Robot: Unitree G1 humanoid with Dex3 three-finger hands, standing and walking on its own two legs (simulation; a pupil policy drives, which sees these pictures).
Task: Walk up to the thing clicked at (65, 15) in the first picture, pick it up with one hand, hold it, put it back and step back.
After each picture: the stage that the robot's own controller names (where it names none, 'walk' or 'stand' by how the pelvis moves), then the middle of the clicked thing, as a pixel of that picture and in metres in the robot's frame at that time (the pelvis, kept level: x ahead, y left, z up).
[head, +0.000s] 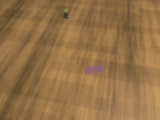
stand; (66, 13) +1.93 +0.24 -0.72
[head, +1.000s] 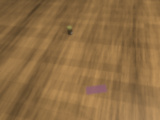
walk; (69, 30) +1.79 +0.34 -0.72
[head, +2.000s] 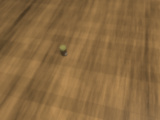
walk; (63, 50) +1.18 +0.32 -0.72
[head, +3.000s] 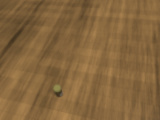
walk; (58, 91) +0.73 +0.32 -0.72
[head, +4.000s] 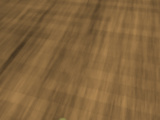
walk; out of the picture +0.44 +0.22 -0.71
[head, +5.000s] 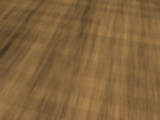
stand; out of the picture +0.33 +0.21 -0.71
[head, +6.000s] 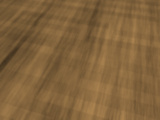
stand; out of the picture +0.32 +0.20 -0.72
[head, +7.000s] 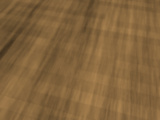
stand; out of the picture +0.34 +0.21 -0.72
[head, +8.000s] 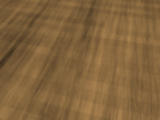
stand; out of the picture +0.31 +0.22 -0.73
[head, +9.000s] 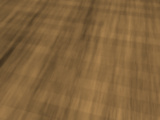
stand; out of the picture +0.31 +0.23 -0.73
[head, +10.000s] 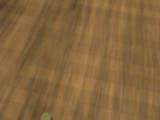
go down; (46, 119) +0.34 +0.23 -0.65
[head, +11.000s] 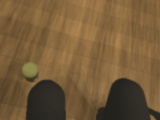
go down; (31, 72) +0.41 +0.22 -0.30
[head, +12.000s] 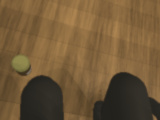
close in; (22, 66) +0.41 +0.23 -0.28
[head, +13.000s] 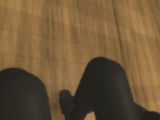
close in; out of the picture +0.40 +0.25 -0.22
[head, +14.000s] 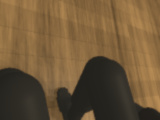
close; out of the picture +0.39 +0.26 -0.22
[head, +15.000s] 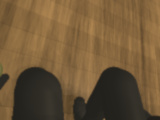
lift; out of the picture +0.32 +0.26 -0.18
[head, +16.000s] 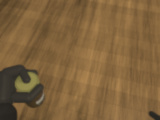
lift; (31, 90) +0.31 +0.18 -0.01
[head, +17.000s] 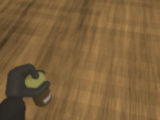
hold; (39, 89) +0.33 +0.17 +0.00
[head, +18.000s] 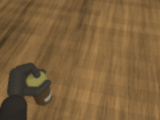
hold; (40, 89) +0.34 +0.16 -0.01
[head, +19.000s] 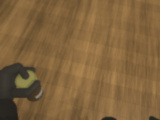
crouch; (30, 86) +0.34 +0.19 -0.08
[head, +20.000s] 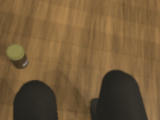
lower; (18, 57) +0.47 +0.21 -0.28
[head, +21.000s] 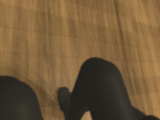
lower; out of the picture +0.45 +0.26 -0.23
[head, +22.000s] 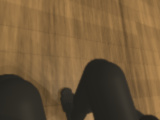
lower; out of the picture +0.44 +0.26 -0.24
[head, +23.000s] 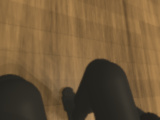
lower; out of the picture +0.44 +0.26 -0.24
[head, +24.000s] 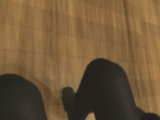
lower; out of the picture +0.44 +0.26 -0.24
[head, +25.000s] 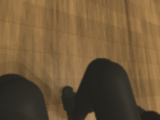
open; out of the picture +0.44 +0.26 -0.24
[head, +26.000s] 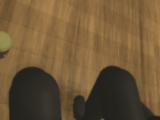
stand; (0, 45) +0.44 +0.23 -0.24
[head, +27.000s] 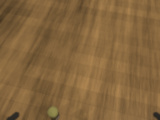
stand; (53, 113) +0.40 +0.19 -0.60
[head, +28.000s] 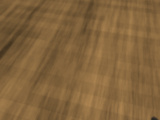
stand; out of the picture +0.39 +0.19 -0.66
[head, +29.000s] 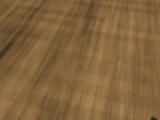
stand; out of the picture +0.38 +0.18 -0.67
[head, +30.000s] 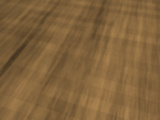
stand; out of the picture +0.40 +0.18 -0.72
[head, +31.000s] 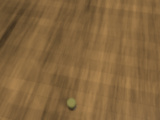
walk; (71, 104) +0.45 +0.11 -0.70
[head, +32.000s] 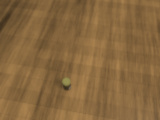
walk; (66, 84) +0.63 +0.14 -0.69
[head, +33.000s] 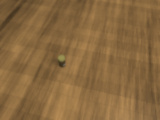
stand; (61, 61) +0.97 +0.19 -0.70
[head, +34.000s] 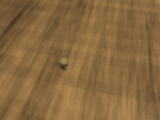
stand; (64, 64) +0.99 +0.20 -0.71
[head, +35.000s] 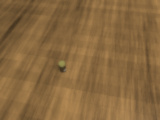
stand; (62, 66) +1.00 +0.23 -0.73
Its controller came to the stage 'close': yes
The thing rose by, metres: 0.70
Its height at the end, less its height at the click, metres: +0.00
